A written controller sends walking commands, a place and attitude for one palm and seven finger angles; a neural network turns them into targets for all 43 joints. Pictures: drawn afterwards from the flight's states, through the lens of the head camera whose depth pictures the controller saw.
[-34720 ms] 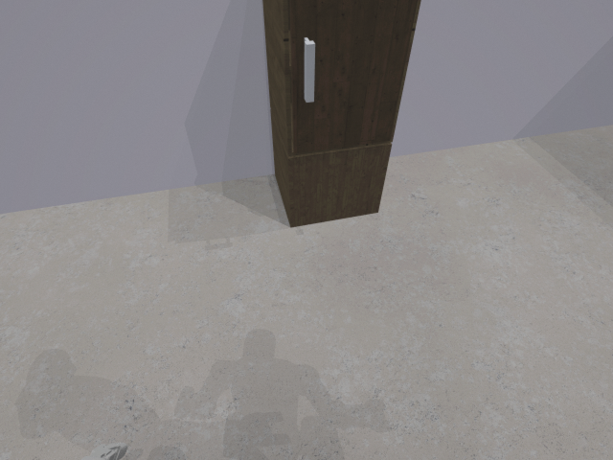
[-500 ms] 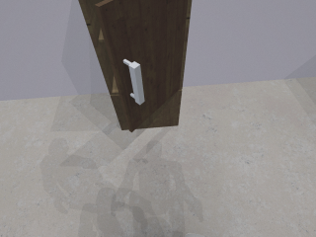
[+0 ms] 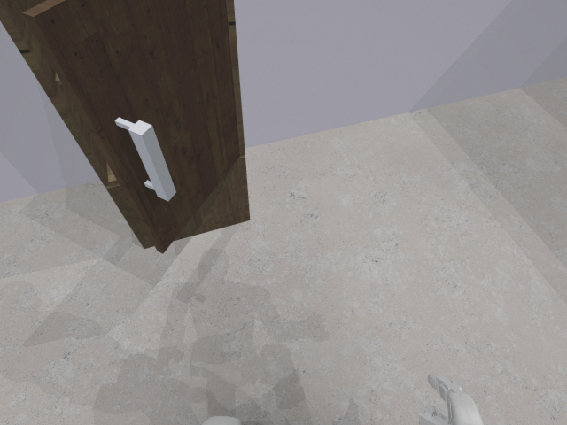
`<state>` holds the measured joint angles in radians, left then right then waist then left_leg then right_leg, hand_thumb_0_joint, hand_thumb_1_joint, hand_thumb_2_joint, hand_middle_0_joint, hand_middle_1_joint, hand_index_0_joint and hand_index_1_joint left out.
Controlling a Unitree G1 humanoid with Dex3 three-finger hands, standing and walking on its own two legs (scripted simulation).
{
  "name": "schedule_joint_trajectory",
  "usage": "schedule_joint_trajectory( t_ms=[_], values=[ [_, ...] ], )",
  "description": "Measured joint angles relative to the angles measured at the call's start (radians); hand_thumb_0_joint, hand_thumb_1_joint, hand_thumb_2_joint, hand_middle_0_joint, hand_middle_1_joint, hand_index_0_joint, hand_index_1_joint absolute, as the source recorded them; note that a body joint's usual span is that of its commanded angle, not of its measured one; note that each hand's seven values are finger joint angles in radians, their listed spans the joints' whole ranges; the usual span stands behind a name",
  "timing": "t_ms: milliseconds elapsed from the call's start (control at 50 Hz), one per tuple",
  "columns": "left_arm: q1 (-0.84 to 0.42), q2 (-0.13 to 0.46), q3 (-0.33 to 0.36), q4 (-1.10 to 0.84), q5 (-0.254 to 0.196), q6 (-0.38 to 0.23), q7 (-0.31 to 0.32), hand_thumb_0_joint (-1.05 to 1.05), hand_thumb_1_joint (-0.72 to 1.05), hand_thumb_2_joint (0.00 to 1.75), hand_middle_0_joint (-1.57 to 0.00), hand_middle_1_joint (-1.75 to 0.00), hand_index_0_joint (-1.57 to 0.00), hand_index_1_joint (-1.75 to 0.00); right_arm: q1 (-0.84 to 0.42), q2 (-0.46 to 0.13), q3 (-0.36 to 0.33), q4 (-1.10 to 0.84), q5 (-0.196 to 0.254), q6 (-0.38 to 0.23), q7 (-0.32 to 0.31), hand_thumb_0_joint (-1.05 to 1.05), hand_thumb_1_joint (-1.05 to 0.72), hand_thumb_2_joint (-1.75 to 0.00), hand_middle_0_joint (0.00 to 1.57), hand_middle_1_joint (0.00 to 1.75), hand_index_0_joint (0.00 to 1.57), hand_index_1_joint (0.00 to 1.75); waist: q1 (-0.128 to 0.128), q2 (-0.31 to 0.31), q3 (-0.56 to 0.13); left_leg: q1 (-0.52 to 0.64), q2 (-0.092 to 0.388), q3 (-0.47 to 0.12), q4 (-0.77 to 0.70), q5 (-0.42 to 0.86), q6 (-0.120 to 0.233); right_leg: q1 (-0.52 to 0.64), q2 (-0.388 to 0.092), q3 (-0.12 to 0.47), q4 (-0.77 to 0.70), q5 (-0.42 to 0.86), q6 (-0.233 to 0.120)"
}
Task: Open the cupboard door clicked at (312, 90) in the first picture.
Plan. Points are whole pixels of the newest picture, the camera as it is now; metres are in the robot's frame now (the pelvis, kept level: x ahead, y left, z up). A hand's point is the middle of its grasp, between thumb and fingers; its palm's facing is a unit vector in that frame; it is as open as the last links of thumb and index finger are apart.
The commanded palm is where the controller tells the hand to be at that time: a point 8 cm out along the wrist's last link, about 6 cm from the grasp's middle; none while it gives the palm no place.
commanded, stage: walk to a spot facing it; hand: left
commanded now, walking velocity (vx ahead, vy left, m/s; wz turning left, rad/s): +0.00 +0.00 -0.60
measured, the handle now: (146, 160) +0.52 +0.31 -0.02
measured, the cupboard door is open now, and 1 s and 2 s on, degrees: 44 44 44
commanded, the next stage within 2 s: none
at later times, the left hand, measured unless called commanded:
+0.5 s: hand (203, 385) +0.18 +0.14 -0.15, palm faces -0.31 -0.90 -0.29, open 7.4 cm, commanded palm none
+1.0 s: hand (268, 324) +0.29 +0.05 -0.15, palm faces -0.62 -0.77 -0.19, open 7.4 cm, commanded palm none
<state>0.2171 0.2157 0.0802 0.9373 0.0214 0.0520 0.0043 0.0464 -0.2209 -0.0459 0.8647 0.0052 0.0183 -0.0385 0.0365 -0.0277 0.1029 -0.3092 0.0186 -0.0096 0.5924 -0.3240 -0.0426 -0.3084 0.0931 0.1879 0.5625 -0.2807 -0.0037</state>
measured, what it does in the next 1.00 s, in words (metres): steps on the spot, turning right: left foot, then right foot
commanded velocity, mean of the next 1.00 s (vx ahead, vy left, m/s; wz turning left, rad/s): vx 0.10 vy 0.00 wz -0.60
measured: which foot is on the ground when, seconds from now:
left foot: up 0.00-0.00, down 0.02-0.36, up 0.38-0.68, down 0.70-1.00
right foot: down 0.00-0.00, up 0.02-0.34, down 0.36-0.70, up 0.72-1.00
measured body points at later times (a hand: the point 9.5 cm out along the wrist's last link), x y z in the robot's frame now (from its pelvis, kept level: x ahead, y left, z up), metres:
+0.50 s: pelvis +0.01 -0.02 +0.00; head +0.07 -0.06 +0.44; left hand +0.19 +0.19 -0.13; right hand -0.03 -0.30 -0.15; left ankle +0.02 +0.12 -0.66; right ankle -0.02 -0.13 -0.73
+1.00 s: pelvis +0.07 -0.04 +0.01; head +0.12 -0.07 +0.46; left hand +0.32 +0.09 -0.14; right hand -0.08 -0.24 -0.13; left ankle +0.09 +0.10 -0.73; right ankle +0.01 -0.17 -0.69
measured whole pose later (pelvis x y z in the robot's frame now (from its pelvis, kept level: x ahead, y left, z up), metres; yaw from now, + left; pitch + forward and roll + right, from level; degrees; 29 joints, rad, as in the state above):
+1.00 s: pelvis +0.07 -0.04 +0.01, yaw -37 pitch +2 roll -1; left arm 0.11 0.25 0.08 0.91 0.03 0.05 -0.07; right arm 0.35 -0.20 -0.02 0.92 -0.04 -0.03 -0.02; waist -0.03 0.01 0.08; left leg -0.12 0.14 0.22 0.44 -0.34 -0.04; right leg -0.48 -0.06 -0.08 0.82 -0.38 0.02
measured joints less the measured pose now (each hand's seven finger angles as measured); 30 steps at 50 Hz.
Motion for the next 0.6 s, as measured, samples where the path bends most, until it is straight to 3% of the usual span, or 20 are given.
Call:
schedule_joint_trajectory(
  t_ms=[60, 120, 160, 220, 300, 360, 420, 480, 600],
  values=[
    [-0.031, 0.025, 0.007, -0.002, -0.006, 0.016, -0.010, 0.01, 0.91, 0.90, -0.20, -0.30, -0.20, -0.30, 0.031, 0.013, 0.013, -0.002, -0.020, -0.013, -0.006, 0.00, -0.90, -0.89, 0.20, 0.30, 0.20, 0.30, 0.001, -0.014, 0.010, 0.014, 0.011, 0.020, -0.006, 0.018, 0.040, -0.091, -0.010, -0.051, 0.254, -0.198, 0.021],
    [-0.058, 0.049, 0.017, -0.013, 0.001, 0.016, -0.024, 0.01, 0.91, 0.90, -0.20, -0.30, -0.20, -0.30, 0.080, 0.029, 0.031, 0.003, -0.032, -0.007, -0.006, 0.00, -0.90, -0.89, 0.20, 0.30, 0.20, 0.30, 0.004, -0.019, 0.016, 0.045, 0.036, 0.047, -0.042, 0.013, 0.039, -0.174, -0.042, -0.125, 0.496, -0.224, 0.047],
    [-0.073, 0.058, 0.019, -0.026, -0.002, 0.015, -0.032, 0.01, 0.91, 0.90, -0.20, -0.30, -0.20, -0.30, 0.108, 0.032, 0.035, 0.007, -0.035, -0.003, -0.005, 0.00, -0.90, -0.89, 0.20, 0.30, 0.20, 0.30, 0.003, -0.008, 0.022, 0.064, 0.055, 0.064, -0.073, 0.026, 0.035, -0.198, -0.069, -0.160, 0.549, -0.206, 0.058],
    [-0.090, 0.062, 0.015, -0.040, -0.004, 0.016, -0.041, 0.01, 0.91, 0.90, -0.19, -0.30, -0.19, -0.30, 0.141, 0.025, 0.033, 0.017, -0.037, 0.000, -0.002, 0.00, -0.90, -0.89, 0.20, 0.30, 0.20, 0.30, -0.005, 0.012, 0.032, 0.083, 0.080, 0.101, -0.095, 0.031, 0.027, -0.184, -0.104, -0.195, 0.473, -0.186, 0.062],
    [-0.109, 0.060, 0.002, -0.043, -0.005, 0.012, -0.047, 0.01, 0.91, 0.90, -0.19, -0.30, -0.19, -0.30, 0.176, 0.003, 0.020, 0.028, -0.036, 0.003, 0.007, 0.00, -0.90, -0.89, 0.20, 0.30, 0.20, 0.30, -0.029, 0.040, 0.040, 0.090, 0.111, 0.157, -0.064, -0.001, 0.009, -0.100, -0.120, -0.232, 0.240, -0.158, 0.045],
    [-0.109, 0.062, -0.008, -0.052, -0.003, -0.005, -0.047, 0.01, 0.91, 0.90, -0.19, -0.30, -0.19, -0.30, 0.210, -0.021, 0.006, 0.035, -0.026, 0.011, 0.013, 0.00, -0.90, -0.89, 0.20, 0.30, 0.20, 0.30, -0.043, 0.047, 0.026, 0.057, 0.130, 0.194, 0.049, -0.062, -0.012, 0.000, -0.119, -0.242, 0.022, 0.003, 0.006],
    [-0.118, 0.033, -0.016, -0.046, -0.005, -0.025, -0.024, 0.01, 0.91, 0.90, -0.19, -0.30, -0.20, -0.30, 0.180, -0.057, -0.011, 0.058, -0.014, 0.044, 0.006, 0.00, -0.90, -0.89, 0.20, 0.30, 0.20, 0.30, -0.057, 0.084, 0.052, -0.054, 0.107, 0.100, 0.353, -0.217, -0.017, -0.011, -0.091, -0.220, 0.069, -0.040, -0.017],
    [-0.103, 0.018, -0.021, -0.050, -0.005, -0.018, -0.005, 0.00, 0.91, 0.90, -0.19, -0.30, -0.20, -0.30, 0.154, -0.059, -0.016, 0.065, -0.011, 0.054, 0.005, 0.01, -0.90, -0.89, 0.20, 0.30, 0.20, 0.29, -0.057, 0.067, 0.053, -0.135, 0.075, 0.069, 0.504, -0.191, -0.027, 0.009, -0.082, -0.181, 0.029, -0.025, -0.018],
    [-0.070, 0.006, -0.028, -0.037, 0.003, -0.005, -0.005, 0.01, 0.91, 0.90, -0.20, -0.30, -0.20, -0.30, 0.117, -0.029, -0.013, 0.031, -0.010, 0.039, 0.016, 0.00, -0.91, -0.89, 0.20, 0.30, 0.20, 0.29, -0.048, 0.016, 0.025, -0.138, 0.041, 0.050, 0.347, -0.120, -0.033, 0.021, -0.066, -0.099, -0.022, 0.010, -0.014]
  ],
)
